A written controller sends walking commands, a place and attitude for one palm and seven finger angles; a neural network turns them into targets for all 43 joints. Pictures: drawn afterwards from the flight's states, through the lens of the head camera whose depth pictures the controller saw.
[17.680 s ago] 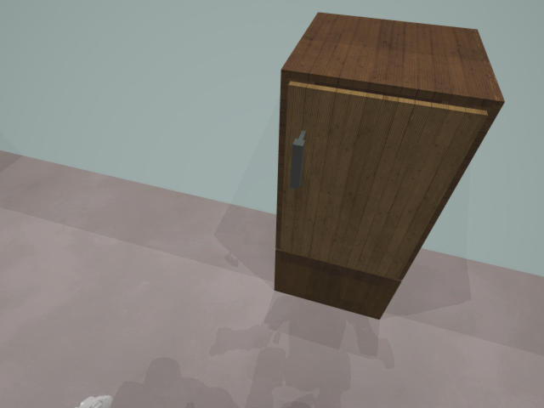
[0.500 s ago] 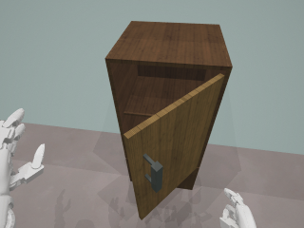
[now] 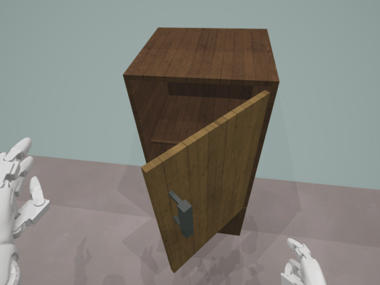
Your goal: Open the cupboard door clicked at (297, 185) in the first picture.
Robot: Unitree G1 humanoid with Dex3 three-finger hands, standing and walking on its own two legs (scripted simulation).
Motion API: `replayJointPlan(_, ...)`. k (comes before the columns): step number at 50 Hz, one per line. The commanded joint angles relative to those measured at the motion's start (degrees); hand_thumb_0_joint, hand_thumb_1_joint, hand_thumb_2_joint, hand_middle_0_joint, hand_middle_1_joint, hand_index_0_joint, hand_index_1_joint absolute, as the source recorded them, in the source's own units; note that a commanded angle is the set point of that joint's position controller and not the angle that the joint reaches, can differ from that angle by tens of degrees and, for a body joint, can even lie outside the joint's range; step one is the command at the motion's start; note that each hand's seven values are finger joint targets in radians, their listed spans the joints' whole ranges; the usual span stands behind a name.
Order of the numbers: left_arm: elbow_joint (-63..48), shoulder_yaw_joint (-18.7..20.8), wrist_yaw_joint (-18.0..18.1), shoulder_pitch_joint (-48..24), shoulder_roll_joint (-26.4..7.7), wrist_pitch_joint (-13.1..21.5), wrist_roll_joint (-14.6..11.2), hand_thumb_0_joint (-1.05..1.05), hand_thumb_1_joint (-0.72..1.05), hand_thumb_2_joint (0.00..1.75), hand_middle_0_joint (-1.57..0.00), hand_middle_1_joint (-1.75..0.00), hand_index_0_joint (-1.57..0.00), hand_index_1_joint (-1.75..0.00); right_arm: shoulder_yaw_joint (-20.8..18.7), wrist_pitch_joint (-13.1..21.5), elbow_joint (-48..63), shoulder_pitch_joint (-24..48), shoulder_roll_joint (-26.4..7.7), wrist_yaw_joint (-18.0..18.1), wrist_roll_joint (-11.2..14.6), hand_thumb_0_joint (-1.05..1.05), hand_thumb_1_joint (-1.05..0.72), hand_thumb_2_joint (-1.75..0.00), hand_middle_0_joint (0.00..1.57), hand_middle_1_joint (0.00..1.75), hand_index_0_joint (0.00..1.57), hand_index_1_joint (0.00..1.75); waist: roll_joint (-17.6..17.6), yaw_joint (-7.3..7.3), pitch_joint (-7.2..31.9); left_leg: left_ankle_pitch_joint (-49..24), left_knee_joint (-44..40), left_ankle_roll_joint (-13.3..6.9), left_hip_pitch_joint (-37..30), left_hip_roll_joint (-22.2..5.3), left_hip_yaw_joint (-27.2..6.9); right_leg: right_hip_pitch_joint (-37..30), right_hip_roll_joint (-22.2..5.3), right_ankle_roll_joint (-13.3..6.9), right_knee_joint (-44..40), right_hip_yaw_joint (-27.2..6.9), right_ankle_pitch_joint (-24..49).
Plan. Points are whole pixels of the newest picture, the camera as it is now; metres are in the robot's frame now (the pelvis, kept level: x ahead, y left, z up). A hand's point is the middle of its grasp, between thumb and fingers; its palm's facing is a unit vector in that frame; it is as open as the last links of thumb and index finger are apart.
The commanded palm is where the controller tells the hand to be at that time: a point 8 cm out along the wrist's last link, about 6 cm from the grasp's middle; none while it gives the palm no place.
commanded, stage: step back with the hand held close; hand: left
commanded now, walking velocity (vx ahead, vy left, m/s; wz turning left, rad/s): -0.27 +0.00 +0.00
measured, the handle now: (180, 214) +0.29 +0.07 -0.03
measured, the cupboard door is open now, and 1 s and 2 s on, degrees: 50 50 50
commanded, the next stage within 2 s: stop stepping back and stand still in 0.90 s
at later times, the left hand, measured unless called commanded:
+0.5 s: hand (13, 226) +0.15 +0.29 +0.16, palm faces +0.34 -0.79 -0.51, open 7.4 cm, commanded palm +0.08 +0.33 +0.17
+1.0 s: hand out of the picture +0.01 +0.34 +0.17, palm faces +0.55 -0.74 -0.40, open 7.4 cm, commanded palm -0.07 +0.36 +0.17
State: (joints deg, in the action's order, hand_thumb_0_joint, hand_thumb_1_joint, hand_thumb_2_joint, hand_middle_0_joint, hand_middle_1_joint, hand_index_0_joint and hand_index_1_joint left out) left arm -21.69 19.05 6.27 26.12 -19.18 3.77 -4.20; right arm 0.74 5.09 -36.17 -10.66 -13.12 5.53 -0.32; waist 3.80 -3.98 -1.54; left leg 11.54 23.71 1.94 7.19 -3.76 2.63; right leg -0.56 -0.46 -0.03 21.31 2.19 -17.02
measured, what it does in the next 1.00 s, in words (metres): walks backwards: left foot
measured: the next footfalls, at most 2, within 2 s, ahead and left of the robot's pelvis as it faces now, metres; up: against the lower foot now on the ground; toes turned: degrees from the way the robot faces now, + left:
left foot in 0.84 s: -0.03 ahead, +0.14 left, +0.00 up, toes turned +5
right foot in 1.20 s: -0.25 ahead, -0.06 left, +0.00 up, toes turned -2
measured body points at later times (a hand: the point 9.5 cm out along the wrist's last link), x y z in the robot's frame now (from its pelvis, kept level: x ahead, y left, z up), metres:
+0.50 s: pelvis -0.06 +0.03 -0.01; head -0.04 +0.04 +0.44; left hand +0.12 +0.33 +0.18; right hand +0.12 -0.21 -0.08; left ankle +0.02 +0.14 -0.74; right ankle -0.05 -0.11 -0.74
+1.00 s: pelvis -0.19 +0.05 -0.01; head -0.16 +0.08 +0.44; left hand -0.02 +0.38 +0.19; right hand +0.00 -0.15 -0.09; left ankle -0.07 +0.14 -0.74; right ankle -0.19 -0.10 -0.66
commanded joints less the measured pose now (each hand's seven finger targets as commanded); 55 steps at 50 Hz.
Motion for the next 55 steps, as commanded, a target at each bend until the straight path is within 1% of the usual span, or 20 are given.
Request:
replayJointPlan(1,-16.5,15.4,1.6,-18.8,-21.5,7.2,1.2,0.0,0.9,0.9,-0.2,-0.3,-0.2,-0.3,-1.4,1.8,11.3,7.0,-5.6,0.5,0.3,0.0,-0.9,-0.9,0.2,0.3,0.2,0.3,-0.9,2.95,-3.1,-6.3,0.9,-3.7,-4.4,2.4,0.9,15.3,-2.1,0.9,-8.7,-2.7,19.4)
replayJointPlan(2,-11.5,11.1,0.8,-9.6,-15.7,7.1,0.8,0.0,0.9,0.9,-0.2,-0.3,-0.2,-0.3,-2.1,0.9,9.6,8.2,-5.6,0.5,-0.2,0.0,-0.9,-0.9,0.2,0.3,0.2,0.3,-6.2,2.96,-0.9,-8.5,3.2,-3.9,-3.2,2.2,0.5,14.8,-3.1,1.0,-7.6,-2.1,24.2)
replayJointPlan(4,-11.4,8.4,0.2,-2.7,-13.0,6.0,0.9,0.0,0.9,0.9,-0.2,-0.3,-0.2,-0.3,-2.6,-0.6,10.9,8.3,-6.0,0.1,-0.1,0.0,-0.9,-0.9,0.2,0.3,0.2,0.3,-6.7,3.0,1.8,-12.6,3.9,-3.8,-3.8,2.2,1.3,13.0,-3.7,1.7,-5.3,-1.8,31.0)
replayJointPlan(8,-16.2,9.5,0.4,4.0,-13.1,6.0,0.6,0.0,0.9,0.9,-0.2,-0.3,-0.2,-0.3,-3.2,-2.7,12.8,7.5,-6.4,-0.1,0.1,0.0,-0.9,-0.9,0.2,0.3,0.2,0.3,-0.3,2.91,9.4,-23.2,3.0,-3.6,-6.0,0.6,1.4,10.3,-2.7,1.5,-0.9,-0.9,31.2)
replayJointPlan(17,-19.6,13.6,2.2,6.9,-16.4,6.0,0.0,0.0,0.9,0.9,-0.2,-0.3,-0.2,-0.3,-3.8,-4.6,14.9,7.5,-5.9,0.4,0.8,0.0,-0.9,-0.9,0.2,0.3,0.2,0.3,-1.6,3.03,11.6,-24.9,2.8,-3.0,-2.6,-1.1,0.8,10.6,-1.4,1.6,3.0,-1.0,29.3)
replayJointPlan(22,-20.1,12.4,2.7,7.3,-15.1,6.8,0.3,0.0,0.9,0.9,-0.2,-0.3,-0.2,-0.3,-3.9,-3.7,15.1,7.1,-6.5,0.2,0.9,0.0,-0.9,-0.9,0.2,0.3,0.2,0.3,1.8,3.39,9.0,-12.3,-0.3,-3.2,3.7,-1.8,-0.9,11.1,-0.2,1.5,3.3,-1.4,17.5)
replayJointPlan(27,-20.7,13.1,3.2,6.5,-14.3,8.9,1.4,0.0,0.9,0.9,-0.2,-0.3,-0.2,-0.3,-3.6,-1.7,15.5,7.2,-7.4,0.1,0.7,0.0,-0.9,-0.9,0.2,0.3,0.2,0.3,7.2,3.53,3.5,19.0,-9.2,-5.3,21.9,-4.4,-6.2,5.5,2.3,1.5,8.2,-1.2,2.5)
replayJointPlan(31,-20.8,15.3,3.5,4.8,-15.5,10.4,2.3,0.0,0.9,0.9,-0.2,-0.3,-0.2,-0.3,-4.3,0.0,15.1,6.8,-7.8,0.1,0.4,0.0,-0.9,-0.9,0.2,0.3,0.2,0.3,8.5,3.14,3.1,29.6,-11.3,-6.1,31.6,-5.7,-8.6,1.3,4.2,0.9,12.7,-0.6,-3.3)
replayJointPlan(34,-22.1,14.6,3.6,5.9,-15.5,11.4,1.5,0.0,0.9,0.9,-0.2,-0.3,-0.2,-0.3,-4.3,1.0,14.2,5.0,-6.1,-0.3,0.4,0.0,-0.9,-0.9,0.2,0.3,0.2,0.3,-0.5,3.84,4.0,20.0,1.6,-3.1,19.0,0.5,-3.8,16.4,-0.3,-2.1,1.0,-7.3,-11.3)
replayJointPlan(36,-22.2,14.7,4.5,7.0,-16.6,11.7,1.0,0.0,0.9,0.9,-0.2,-0.3,-0.2,-0.3,-5.1,1.1,11.0,2.9,-5.9,-0.6,0.1,0.0,-0.9,-0.9,0.2,0.3,0.2,0.3,-9.8,4.56,6.2,10.1,24.9,-0.1,1.4,5.2,-0.6,37.8,-11.0,-7.8,-10.2,-19.6,-20.1)
replayJointPlan(37,-22.1,12.2,4.9,5.4,-14.6,11.3,1.4,0.0,0.9,0.9,-0.2,-0.3,-0.2,-0.3,-4.8,0.7,9.8,2.8,-4.9,-0.8,-0.1,0.0,-0.9,-0.9,0.2,0.3,0.2,0.3,-13.0,4.82,5.6,9.3,30.3,-0.2,0.6,4.8,-1.8,39.8,-14.3,-9.2,-10.2,-20.3,-17.4)
replayJointPlan(39,-21.8,11.5,5.3,0.8,-14.3,10.6,2.0,0.0,0.9,0.9,-0.2,-0.3,-0.2,-0.3,-4.2,0.8,9.1,2.9,-4.8,-0.6,-0.5,0.0,-0.9,-0.9,0.2,0.3,0.2,0.3,-14.7,5.75,4.2,10.3,23.5,-1.1,-1.8,2.8,-2.9,41.7,-12.0,-5.9,-6.9,-13.3,-14.4)
replayJointPlan(40,-21.7,10.9,5.2,-2.0,-14.4,10.4,1.9,0.0,0.9,0.9,-0.2,-0.3,-0.2,-0.3,-3.7,1.0,9.3,3.2,-5.3,0.0,-0.4,0.0,-0.9,-0.9,0.2,0.3,0.2,0.3,-11.2,6.26,1.1,9.9,12.4,-1.2,-0.5,2.3,-3.1,40.1,-7.8,-3.0,-2.4,-9.6,-13.4)
replayJointPlan(41,-23.5,9.8,4.9,-5.3,-14.3,10.9,1.6,0.0,0.9,0.9,-0.2,-0.3,-0.2,-0.3,-3.6,1.7,9.7,5.1,-6.9,0.9,-0.4,0.0,-0.9,-0.9,0.2,0.3,0.2,0.3,0.6,6.11,-2.4,15.3,-1.6,-2.8,5.8,-1.9,-9.5,36.7,-1.9,-0.3,7.7,-6.1,-13.8)
replayJointPlan(42,-24.7,11.8,5.5,-6.2,-15.0,11.9,2.1,0.0,0.9,0.9,-0.2,-0.3,-0.2,-0.3,-3.4,3.1,10.4,5.5,-8.4,1.4,-0.5,0.0,-0.9,-0.9,0.2,0.3,0.2,0.3,14.6,4.97,-1.7,20.3,-13.8,-7.2,16.8,-13.1,-24.3,29.3,3.3,1.7,24.8,-2.2,-12.1)
replayJointPlan(43,-22.6,12.6,6.2,-7.6,-15.0,12.2,2.9,0.0,0.9,0.9,-0.2,-0.3,-0.2,-0.3,-3.1,4.3,9.1,3.9,-5.6,1.3,-1.4,0.0,-0.9,-0.9,0.2,0.3,0.2,0.3,14.0,5.24,0.3,18.1,-16.7,-11.2,20.3,-18.0,-30.5,26.7,4.8,1.1,39.5,-5.3,-13.0)
replayJointPlan(44,-20.0,13.8,6.2,-6.5,-15.7,12.4,2.8,0.0,0.9,0.9,-0.2,-0.3,-0.2,-0.3,-3.6,5.0,7.5,4.1,-4.9,0.6,-1.5,0.0,-0.9,-0.9,0.2,0.3,0.2,0.3,7.5,4.98,4.6,23.2,-16.7,-10.6,20.8,-18.5,-28.0,23.0,4.0,0.7,45.6,-7.9,-11.4)
replayJointPlan(47,-19.7,12.6,5.4,-2.9,-13.7,11.8,2.4,0.0,0.9,0.9,-0.2,-0.3,-0.2,-0.3,-5.1,4.7,8.0,4.9,-5.8,-1.2,-1.0,0.0,-0.9,-0.9,0.2,0.3,0.2,0.3,3.1,4.46,6.9,17.8,-11.2,-11.7,18.2,-15.1,-20.2,22.8,4.1,1.3,47.4,-6.9,-8.6)
replayJointPlan(51,-26.2,10.3,5.2,1.1,-12.8,10.6,1.5,0.0,0.9,0.9,-0.2,-0.3,-0.2,-0.3,-4.9,5.5,8.6,6.1,-5.4,-2.9,-0.5,0.0,-0.9,-0.9,0.2,0.3,0.2,0.3,11.0,4.03,9.1,21.4,-15.1,-7.7,12.5,-10.8,-14.1,20.8,5.0,0.6,37.7,-1.0,-10.6)
replayJointPlan(55,-26.0,11.3,5.1,5.4,-14.4,9.5,0.8,0.0,0.9,0.9,-0.2,-0.3,-0.2,-0.3,-3.1,5.2,8.8,4.5,-4.3,-2.9,-0.7,0.0,-0.9,-0.9,0.2,0.3,0.2,0.3,14.5,3.96,10.8,23.7,-17.1,-1.4,10.0,-5.0,-8.8,9.1,7.6,-2.1,10.4,5.8,-16.8)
